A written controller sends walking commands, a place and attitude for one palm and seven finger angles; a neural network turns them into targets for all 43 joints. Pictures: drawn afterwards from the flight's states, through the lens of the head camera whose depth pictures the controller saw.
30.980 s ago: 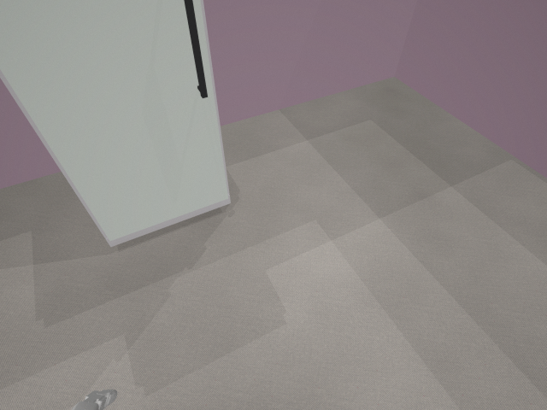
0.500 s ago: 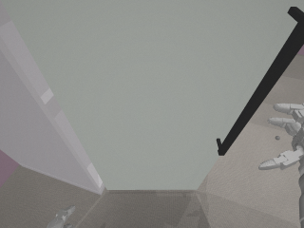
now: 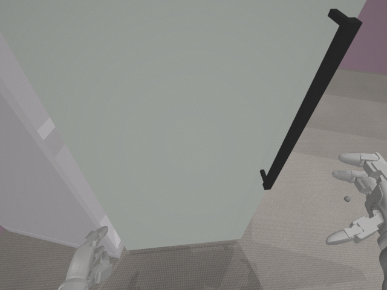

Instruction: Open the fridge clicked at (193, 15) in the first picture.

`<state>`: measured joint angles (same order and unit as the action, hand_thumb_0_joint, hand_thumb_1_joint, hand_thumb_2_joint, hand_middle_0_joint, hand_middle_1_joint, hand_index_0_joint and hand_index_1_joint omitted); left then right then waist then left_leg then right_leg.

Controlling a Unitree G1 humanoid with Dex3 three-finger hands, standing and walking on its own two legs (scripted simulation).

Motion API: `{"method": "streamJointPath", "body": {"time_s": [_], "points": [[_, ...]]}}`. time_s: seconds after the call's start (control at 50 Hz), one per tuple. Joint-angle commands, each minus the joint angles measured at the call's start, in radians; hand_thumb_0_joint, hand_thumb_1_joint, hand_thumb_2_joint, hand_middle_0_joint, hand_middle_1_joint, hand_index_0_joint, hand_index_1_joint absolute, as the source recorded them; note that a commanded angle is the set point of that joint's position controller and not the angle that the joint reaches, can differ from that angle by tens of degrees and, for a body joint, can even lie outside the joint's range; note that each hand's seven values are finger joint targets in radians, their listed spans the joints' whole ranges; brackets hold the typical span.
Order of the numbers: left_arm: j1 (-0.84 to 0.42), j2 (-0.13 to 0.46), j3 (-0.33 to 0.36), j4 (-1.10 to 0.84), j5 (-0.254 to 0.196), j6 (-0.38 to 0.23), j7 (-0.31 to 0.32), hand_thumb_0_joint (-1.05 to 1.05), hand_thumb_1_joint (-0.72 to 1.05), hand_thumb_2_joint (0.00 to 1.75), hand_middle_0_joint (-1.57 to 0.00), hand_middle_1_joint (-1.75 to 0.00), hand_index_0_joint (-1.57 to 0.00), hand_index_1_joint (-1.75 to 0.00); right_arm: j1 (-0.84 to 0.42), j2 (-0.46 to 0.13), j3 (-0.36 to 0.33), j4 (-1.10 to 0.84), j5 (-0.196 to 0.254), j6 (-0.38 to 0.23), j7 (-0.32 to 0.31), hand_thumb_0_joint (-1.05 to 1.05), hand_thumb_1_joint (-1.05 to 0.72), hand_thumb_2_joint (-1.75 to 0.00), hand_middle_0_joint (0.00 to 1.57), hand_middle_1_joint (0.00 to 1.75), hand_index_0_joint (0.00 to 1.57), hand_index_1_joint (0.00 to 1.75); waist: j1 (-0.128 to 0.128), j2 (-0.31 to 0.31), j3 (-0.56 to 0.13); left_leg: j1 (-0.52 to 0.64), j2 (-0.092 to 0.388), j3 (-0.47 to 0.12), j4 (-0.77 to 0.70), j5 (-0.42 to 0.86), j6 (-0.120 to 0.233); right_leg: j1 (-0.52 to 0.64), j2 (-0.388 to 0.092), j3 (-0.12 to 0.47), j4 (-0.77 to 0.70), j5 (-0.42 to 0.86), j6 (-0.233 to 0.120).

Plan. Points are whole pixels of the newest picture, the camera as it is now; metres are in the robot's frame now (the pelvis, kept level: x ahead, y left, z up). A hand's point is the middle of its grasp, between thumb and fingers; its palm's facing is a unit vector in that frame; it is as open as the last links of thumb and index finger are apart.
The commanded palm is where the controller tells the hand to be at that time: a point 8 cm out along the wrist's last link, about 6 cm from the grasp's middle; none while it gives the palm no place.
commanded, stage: slip the hand off the handle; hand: right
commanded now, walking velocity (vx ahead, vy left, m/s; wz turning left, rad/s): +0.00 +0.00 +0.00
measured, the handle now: (291, 125) +0.43 -0.19 +0.13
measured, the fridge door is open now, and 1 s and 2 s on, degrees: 72 72 72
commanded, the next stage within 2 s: draw the hand back to the body in 0.02 s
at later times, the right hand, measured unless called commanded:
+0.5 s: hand (360, 205) +0.24 -0.25 +0.14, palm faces +0.07 +1.00 -0.06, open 14.7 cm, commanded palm +0.21 -0.30 +0.14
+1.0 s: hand out of the picture +0.23 -0.28 +0.15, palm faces +0.48 +0.81 -0.35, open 12.2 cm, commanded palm +0.18 -0.31 +0.18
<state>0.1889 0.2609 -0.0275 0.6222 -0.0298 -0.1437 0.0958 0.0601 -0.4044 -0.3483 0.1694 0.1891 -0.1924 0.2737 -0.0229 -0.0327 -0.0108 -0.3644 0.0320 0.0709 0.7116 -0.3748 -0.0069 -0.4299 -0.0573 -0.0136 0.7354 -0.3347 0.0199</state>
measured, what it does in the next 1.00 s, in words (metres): stands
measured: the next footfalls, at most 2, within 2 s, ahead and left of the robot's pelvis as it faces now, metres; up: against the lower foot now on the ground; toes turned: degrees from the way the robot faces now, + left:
none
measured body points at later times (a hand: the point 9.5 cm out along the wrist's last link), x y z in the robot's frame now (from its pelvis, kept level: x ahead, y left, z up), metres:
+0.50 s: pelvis +0.01 +0.00 +0.01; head +0.00 +0.02 +0.46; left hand +0.18 +0.26 -0.06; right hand +0.23 -0.31 +0.14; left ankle +0.00 +0.12 -0.72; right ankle +0.03 -0.13 -0.72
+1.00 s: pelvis +0.02 +0.00 +0.03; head +0.01 +0.01 +0.48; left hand +0.20 +0.22 -0.06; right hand +0.20 -0.32 +0.17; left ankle +0.00 +0.12 -0.72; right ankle +0.03 -0.13 -0.72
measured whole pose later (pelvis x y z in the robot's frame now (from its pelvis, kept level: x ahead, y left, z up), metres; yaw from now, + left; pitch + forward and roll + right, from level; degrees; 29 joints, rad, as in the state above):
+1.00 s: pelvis +0.02 +0.00 +0.03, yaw +1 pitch -5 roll +0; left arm 0.18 0.23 -0.03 0.71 0.01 -0.18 0.11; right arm 0.35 -0.32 -0.32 -0.24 0.07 -0.05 -0.14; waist -0.07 -0.05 0.06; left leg -0.06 0.03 0.05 0.40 -0.26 -0.02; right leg -0.11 -0.04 -0.05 0.43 -0.23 0.01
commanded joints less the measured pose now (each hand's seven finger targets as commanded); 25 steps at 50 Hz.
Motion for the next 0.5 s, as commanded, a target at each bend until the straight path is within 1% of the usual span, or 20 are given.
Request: {"method": "streamJointPath", "body": {"time_s": [0.0, 0.02, 0.04, 0.06, 0.1, 0.12, 0.14, 0.16, 0.18, 0.2, 0.22, 0.24, 0.26, 0.28, 0.3, 0.34, 0.36, 0.4, 0.42, 0.48], "points": [[-0.061, 0.135, 0.052, -0.135, -0.001, -0.057, 0.014, 0.00, 0.90, 0.90, -0.20, -0.30, -0.20, -0.30, -0.216, -0.239, -0.097, -0.261, 0.029, -0.070, -0.007, 0.00, 0.55, -0.20, 0.25, 1.15, 0.25, 1.15, 0.017, -0.036, -0.180, 0.011, -0.052, -0.036, -0.116, 0.152, 0.014, 0.117, 0.056, 0.013, -0.111, 0.143, -0.031], [-0.058, 0.135, 0.055, -0.129, -0.001, -0.060, 0.016, 0.00, 0.90, 0.90, -0.20, -0.30, -0.20, -0.30, -0.228, -0.246, -0.102, -0.260, 0.029, -0.070, -0.010, 0.00, 0.55, -0.20, 0.25, 1.15, 0.25, 1.15, 0.019, -0.052, -0.185, 0.001, -0.050, -0.041, -0.119, 0.150, 0.012, 0.121, 0.055, 0.012, -0.109, 0.140, -0.030], [-0.054, 0.137, 0.055, -0.123, 0.000, -0.062, 0.018, 0.00, 0.90, 0.90, -0.20, -0.30, -0.20, -0.30, -0.244, -0.249, -0.101, -0.254, 0.026, -0.073, -0.013, 0.00, 0.55, -0.20, 0.25, 1.15, 0.25, 1.15, 0.025, -0.041, -0.180, -0.004, -0.052, -0.038, -0.119, 0.143, 0.012, 0.120, 0.054, 0.016, -0.110, 0.135, -0.030], [-0.052, 0.137, 0.055, -0.121, 0.000, -0.065, 0.018, 0.00, 0.90, 0.90, -0.20, -0.30, -0.20, -0.30, -0.235, -0.241, -0.100, -0.230, 0.028, -0.071, -0.013, 0.00, 0.55, -0.20, 0.25, 1.15, 0.25, 1.15, 0.024, -0.021, -0.166, -0.008, -0.051, -0.040, -0.122, 0.135, 0.010, 0.109, 0.055, 0.015, -0.109, 0.126, -0.030], [-0.052, 0.142, 0.055, -0.110, 0.001, -0.068, 0.023, 0.00, 0.90, 0.90, -0.20, -0.30, -0.20, -0.30, -0.246, -0.260, -0.111, -0.211, 0.026, -0.075, -0.010, 0.00, 0.55, -0.20, 0.25, 1.15, 0.25, 1.15, 0.022, -0.021, -0.160, -0.001, -0.048, -0.047, -0.125, 0.130, 0.011, 0.102, 0.057, 0.012, -0.104, 0.122, -0.031], [-0.053, 0.142, 0.058, -0.111, 0.000, -0.072, 0.021, 0.00, 0.90, 0.90, -0.20, -0.30, -0.20, -0.30, -0.243, -0.268, -0.117, -0.224, 0.024, -0.079, -0.007, 0.00, 0.55, -0.20, 0.25, 1.15, 0.25, 1.15, 0.017, -0.030, -0.190, 0.008, -0.044, -0.051, -0.121, 0.137, 0.011, 0.109, 0.056, 0.013, -0.104, 0.129, -0.032], [-0.088, 0.155, 0.049, -0.119, -0.036, -0.088, 0.033, 0.00, 0.90, 0.90, -0.20, -0.30, -0.20, -0.30, -0.214, -0.147, -0.106, -0.158, 0.241, -0.001, 0.099, 0.00, 0.55, -0.20, 0.25, 1.15, 0.25, 1.15, 0.017, 0.015, -0.245, 0.112, -0.031, -0.078, -0.167, 0.171, 0.017, 0.146, 0.058, 0.015, -0.127, 0.136, -0.032], [-0.092, 0.155, 0.050, -0.125, -0.046, -0.102, 0.047, 0.00, 0.90, 0.90, -0.20, -0.30, -0.20, -0.30, -0.251, -0.237, -0.146, -0.226, 0.264, 0.031, 0.153, 0.00, 0.55, -0.20, 0.25, 1.15, 0.25, 1.15, 0.000, 0.001, -0.266, 0.152, -0.025, -0.086, -0.170, 0.219, 0.010, 0.160, 0.055, 0.015, -0.127, 0.163, -0.034], [-0.092, 0.161, 0.046, -0.131, -0.046, -0.113, 0.059, 0.00, 0.90, 0.90, -0.20, -0.30, -0.20, -0.30, -0.255, -0.274, -0.174, -0.239, 0.292, 0.067, 0.201, 0.00, 0.55, -0.20, 0.25, 1.15, 0.25, 1.15, -0.001, -0.005, -0.291, 0.168, -0.022, -0.094, -0.168, 0.280, 0.005, 0.169, 0.059, 0.014, -0.127, 0.204, -0.040], [-0.081, 0.155, 0.043, -0.136, -0.040, -0.121, 0.063, 0.00, 0.90, 0.90, -0.20, -0.30, -0.20, -0.30, -0.222, -0.328, -0.202, -0.241, 0.258, 0.092, 0.207, 0.00, 0.55, -0.20, 0.25, 1.15, 0.25, 1.15, -0.011, -0.038, -0.271, 0.162, -0.023, -0.090, -0.158, 0.301, 0.005, 0.165, 0.058, 0.012, -0.126, 0.227, -0.041], [-0.070, 0.141, 0.040, -0.142, -0.038, -0.125, 0.059, 0.00, 0.90, 0.90, -0.20, -0.30, -0.20, -0.30, -0.183, -0.299, -0.181, -0.257, 0.233, 0.102, 0.197, 0.00, 0.55, -0.20, 0.25, 1.15, 0.25, 1.15, -0.009, -0.055, -0.225, 0.138, -0.025, -0.073, -0.155, 0.321, 0.005, 0.167, 0.059, 0.011, -0.137, 0.245, -0.041], [-0.060, 0.134, 0.038, -0.153, -0.037, -0.129, 0.052, 0.00, 0.90, 0.90, -0.20, -0.30, -0.20, -0.30, -0.111, -0.258, -0.160, -0.261, 0.217, 0.111, 0.181, 0.00, 0.55, -0.20, 0.25, 1.15, 0.25, 1.15, -0.013, -0.063, -0.191, 0.120, -0.032, -0.054, -0.155, 0.311, 0.006, 0.168, 0.058, 0.010, -0.149, 0.245, -0.037], [-0.056, 0.133, 0.038, -0.163, -0.037, -0.131, 0.045, 0.00, 0.90, 0.90, -0.20, -0.30, -0.20, -0.30, -0.063, -0.242, -0.167, -0.270, 0.216, 0.117, 0.159, 0.00, 0.55, -0.20, 0.25, 1.15, 0.25, 1.15, -0.018, -0.047, -0.158, 0.112, -0.036, -0.044, -0.159, 0.300, 0.007, 0.158, 0.056, 0.013, -0.160, 0.239, -0.034], [-0.053, 0.138, 0.041, -0.166, -0.035, -0.133, 0.041, 0.00, 0.90, 0.90, -0.20, -0.30, -0.20, -0.30, -0.046, -0.242, -0.179, -0.285, 0.219, 0.121, 0.143, 0.00, 0.55, -0.20, 0.25, 1.15, 0.25, 1.15, -0.016, -0.022, -0.149, 0.107, -0.038, -0.041, -0.163, 0.294, 0.005, 0.157, 0.054, 0.013, -0.164, 0.233, -0.033], [-0.053, 0.144, 0.046, -0.168, -0.033, -0.136, 0.039, 0.00, 0.90, 0.90, -0.20, -0.30, -0.20, -0.30, -0.008, -0.258, -0.218, -0.286, 0.230, 0.125, 0.130, 0.00, 0.55, -0.20, 0.25, 1.15, 0.25, 1.15, -0.026, 0.020, -0.155, 0.128, -0.041, -0.041, -0.164, 0.299, 0.005, 0.152, 0.054, 0.012, -0.163, 0.238, -0.033], [-0.053, 0.144, 0.045, -0.177, -0.038, -0.137, 0.034, 0.00, 0.90, 0.90, -0.20, -0.30, -0.20, -0.30, 0.011, -0.229, -0.211, -0.306, 0.244, 0.135, 0.126, 0.00, 0.55, -0.20, 0.25, 1.15, 0.25, 1.15, -0.021, 0.043, -0.141, 0.119, -0.039, -0.042, -0.172, 0.292, -0.002, 0.146, 0.053, 0.006, -0.169, 0.224, -0.032], [-0.055, 0.145, 0.047, -0.177, -0.038, -0.139, 0.033, 0.00, 0.90, 0.90, -0.20, -0.30, -0.20, -0.30, 0.007, -0.228, -0.214, -0.327, 0.249, 0.136, 0.125, 0.00, 0.55, -0.20, 0.25, 1.15, 0.25, 1.15, -0.019, 0.023, -0.147, 0.119, -0.039, -0.047, -0.177, 0.289, -0.004, 0.155, 0.053, 0.004, -0.170, 0.223, -0.031], [-0.063, 0.142, 0.044, -0.178, -0.040, -0.147, 0.034, 0.00, 0.90, 0.90, -0.20, -0.30, -0.20, -0.30, -0.009, -0.197, -0.173, -0.378, 0.241, 0.136, 0.122, 0.00, 0.55, -0.20, 0.25, 1.15, 0.25, 1.15, -0.009, -0.005, -0.126, 0.112, -0.046, -0.042, -0.185, 0.274, -0.001, 0.175, 0.050, 0.000, -0.174, 0.220, -0.030], [-0.055, 0.144, 0.045, -0.176, -0.039, -0.151, 0.034, 0.00, 0.90, 0.90, -0.20, -0.30, -0.20, -0.30, 0.007, -0.195, -0.169, -0.378, 0.237, 0.138, 0.118, 0.00, 0.55, -0.20, 0.25, 1.15, 0.25, 1.15, -0.010, -0.009, -0.118, 0.103, -0.046, -0.041, -0.190, 0.260, -0.001, 0.175, 0.050, 0.002, -0.181, 0.211, -0.030], [-0.059, 0.144, 0.040, -0.167, -0.038, -0.158, 0.041, 0.00, 0.90, 0.90, -0.20, -0.30, -0.20, -0.30, -0.035, -0.185, -0.136, -0.435, 0.221, 0.138, 0.114, 0.00, 0.55, -0.20, 0.25, 1.15, 0.25, 1.15, 0.001, -0.040, -0.105, 0.089, -0.052, -0.034, -0.206, 0.225, 0.000, 0.198, 0.051, 0.006, -0.196, 0.192, -0.031]]}}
